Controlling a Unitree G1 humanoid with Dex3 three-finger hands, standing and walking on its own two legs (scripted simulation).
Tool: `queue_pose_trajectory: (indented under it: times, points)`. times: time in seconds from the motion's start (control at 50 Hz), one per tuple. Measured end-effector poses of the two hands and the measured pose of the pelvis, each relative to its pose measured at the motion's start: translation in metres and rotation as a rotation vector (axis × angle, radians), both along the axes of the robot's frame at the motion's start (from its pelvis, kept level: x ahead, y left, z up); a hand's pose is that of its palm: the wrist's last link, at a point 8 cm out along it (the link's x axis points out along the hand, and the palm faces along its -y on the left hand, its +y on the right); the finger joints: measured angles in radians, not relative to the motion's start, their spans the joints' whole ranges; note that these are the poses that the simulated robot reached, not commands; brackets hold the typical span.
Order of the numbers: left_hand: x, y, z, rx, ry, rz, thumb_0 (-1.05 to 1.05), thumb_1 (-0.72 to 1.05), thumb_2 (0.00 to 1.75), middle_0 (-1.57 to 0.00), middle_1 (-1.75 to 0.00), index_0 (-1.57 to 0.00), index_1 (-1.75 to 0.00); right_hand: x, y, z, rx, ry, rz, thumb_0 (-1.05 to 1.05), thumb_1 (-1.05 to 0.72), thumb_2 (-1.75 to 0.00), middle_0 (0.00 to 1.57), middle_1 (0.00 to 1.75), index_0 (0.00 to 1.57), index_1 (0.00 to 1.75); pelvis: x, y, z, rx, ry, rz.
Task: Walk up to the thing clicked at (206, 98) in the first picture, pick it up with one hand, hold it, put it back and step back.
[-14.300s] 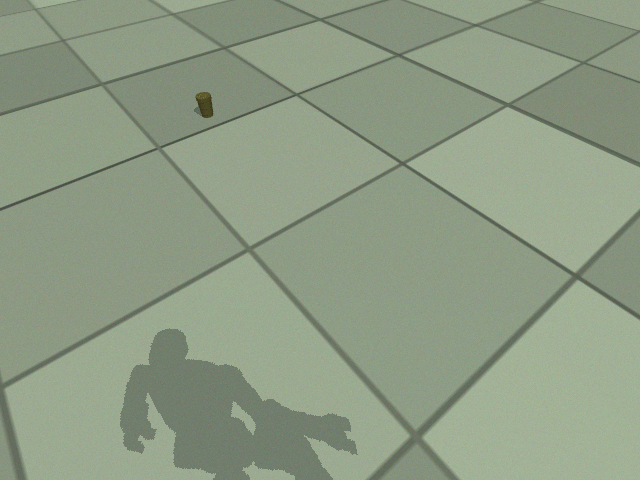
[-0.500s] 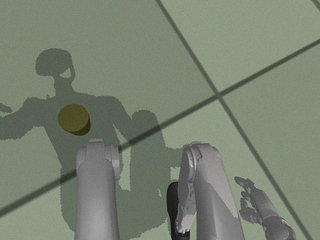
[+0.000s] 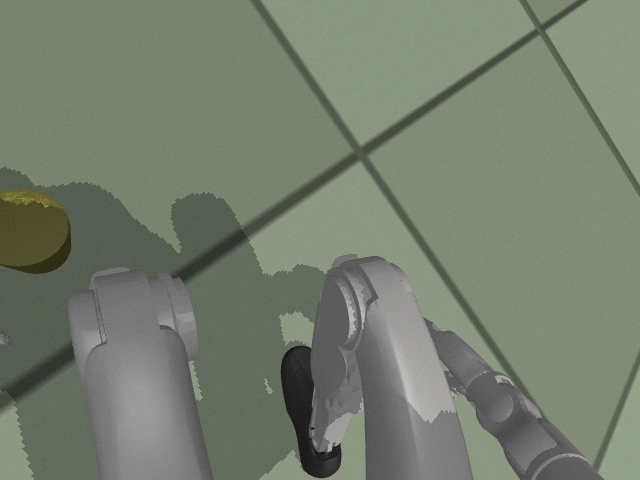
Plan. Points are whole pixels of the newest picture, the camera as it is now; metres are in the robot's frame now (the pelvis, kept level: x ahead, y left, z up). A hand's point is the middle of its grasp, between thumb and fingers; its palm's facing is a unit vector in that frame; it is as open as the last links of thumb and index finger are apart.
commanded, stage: close in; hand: left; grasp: from the side
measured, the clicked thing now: (32, 239) +0.38 +0.29 -0.23
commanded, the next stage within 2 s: rest palm in 0.48 s
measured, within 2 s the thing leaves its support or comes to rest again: leaves its support in 1.74 s
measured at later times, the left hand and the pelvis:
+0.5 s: hand (8, 248) +0.36 +0.30 -0.17, palm faces +0.27 -0.96 +0.04, open 17.5 cm; pelvis -0.02 +0.01 -0.01, yaw -2 degrees
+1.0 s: hand (21, 240) +0.37 +0.29 -0.19, palm faces +0.33 -0.94 +0.00, open 13.8 cm; pelvis -0.02 +0.01 -0.01, yaw -3 degrees
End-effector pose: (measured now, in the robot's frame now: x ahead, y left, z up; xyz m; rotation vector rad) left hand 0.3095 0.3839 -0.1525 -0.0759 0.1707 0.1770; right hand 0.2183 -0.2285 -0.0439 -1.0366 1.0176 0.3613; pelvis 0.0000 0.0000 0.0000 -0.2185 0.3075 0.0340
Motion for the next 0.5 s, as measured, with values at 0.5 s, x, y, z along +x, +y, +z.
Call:
queue_pose_trajectory:
  times: [0.5]
  points:
    - [0.015,-0.04,-0.016,0.047,-0.114,0.098,-0.01,-0.55,0.04,-0.04,-0.08,-0.06,-0.07,-0.044,0.009,0.015,-0.081,0.069,0.049,0.0,-0.92,-0.9,0.2,0.3,0.21,0.3,-0.017,0.009,-0.013,-0.062,-0.128,-0.025]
